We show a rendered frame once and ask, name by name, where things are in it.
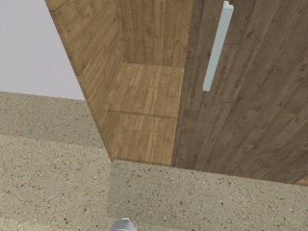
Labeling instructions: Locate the handle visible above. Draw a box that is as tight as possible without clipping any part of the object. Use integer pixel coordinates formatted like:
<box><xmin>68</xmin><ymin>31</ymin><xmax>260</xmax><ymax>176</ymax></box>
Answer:
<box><xmin>202</xmin><ymin>1</ymin><xmax>234</xmax><ymax>91</ymax></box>

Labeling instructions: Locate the robot left thigh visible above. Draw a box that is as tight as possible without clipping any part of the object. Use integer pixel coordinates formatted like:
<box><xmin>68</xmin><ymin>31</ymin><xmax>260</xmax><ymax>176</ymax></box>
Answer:
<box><xmin>107</xmin><ymin>219</ymin><xmax>137</xmax><ymax>231</ymax></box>

